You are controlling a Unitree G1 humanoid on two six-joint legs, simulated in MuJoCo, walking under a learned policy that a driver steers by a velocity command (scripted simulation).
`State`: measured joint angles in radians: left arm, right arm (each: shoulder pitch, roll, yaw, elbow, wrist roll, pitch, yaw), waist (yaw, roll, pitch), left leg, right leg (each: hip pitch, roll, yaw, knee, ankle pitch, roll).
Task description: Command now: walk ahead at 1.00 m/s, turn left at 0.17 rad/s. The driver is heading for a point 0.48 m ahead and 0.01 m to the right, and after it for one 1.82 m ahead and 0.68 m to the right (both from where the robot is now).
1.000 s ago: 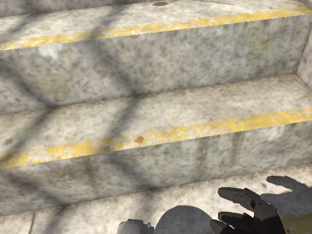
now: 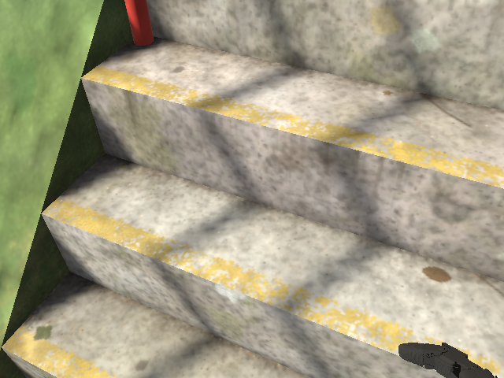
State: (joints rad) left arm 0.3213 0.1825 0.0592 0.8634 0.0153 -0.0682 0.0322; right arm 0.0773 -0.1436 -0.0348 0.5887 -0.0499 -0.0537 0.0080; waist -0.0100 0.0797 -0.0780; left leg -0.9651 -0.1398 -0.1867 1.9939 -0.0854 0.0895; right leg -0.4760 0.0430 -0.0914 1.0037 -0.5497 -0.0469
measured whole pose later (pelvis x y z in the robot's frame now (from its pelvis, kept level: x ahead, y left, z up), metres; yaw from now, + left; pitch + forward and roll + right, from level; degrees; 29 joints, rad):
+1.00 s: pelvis +0.44 +0.07 +0.29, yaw -29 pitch +6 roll +4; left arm 0.24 0.26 0.11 0.85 0.10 0.00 -0.08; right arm 0.24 -0.15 0.06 0.53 0.02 -0.04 0.00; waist -0.17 -0.03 -0.13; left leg -1.08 -0.09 0.00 1.73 -0.73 0.02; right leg -0.11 -0.07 0.14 0.30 -0.30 -0.04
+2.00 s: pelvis +0.42 +0.08 +0.30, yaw -48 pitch +6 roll +1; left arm 0.06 0.25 0.01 0.74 0.01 -0.02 -0.10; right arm 0.19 -0.19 0.01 0.88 -0.01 0.00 0.07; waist -0.06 -0.02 -0.08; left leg -0.30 -0.01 0.06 0.56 -0.09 -0.02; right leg -0.31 -0.03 -0.06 0.47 -0.10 -0.11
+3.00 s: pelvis +0.34 +0.10 +0.26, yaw -5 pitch +6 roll -2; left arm 0.22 0.17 0.00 0.85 0.04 -0.05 -0.05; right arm 0.13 -0.20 -0.02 0.83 -0.03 -0.07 0.07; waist 0.04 0.04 -0.12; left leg -0.53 0.06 0.03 0.71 -0.30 0.01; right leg -0.40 -0.11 -0.26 0.75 -0.43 -0.05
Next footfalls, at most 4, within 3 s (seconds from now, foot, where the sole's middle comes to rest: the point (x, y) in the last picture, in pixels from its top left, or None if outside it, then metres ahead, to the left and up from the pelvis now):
0.40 left None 0.46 0.16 -0.49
0.82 right None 0.32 -0.01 -0.49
1.02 left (209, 256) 0.62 0.12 -0.28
1.52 right None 0.35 -0.01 -0.49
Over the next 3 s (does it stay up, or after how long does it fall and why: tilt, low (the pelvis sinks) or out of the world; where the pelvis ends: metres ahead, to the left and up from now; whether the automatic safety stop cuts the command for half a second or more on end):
stays up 0.34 0.10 0.26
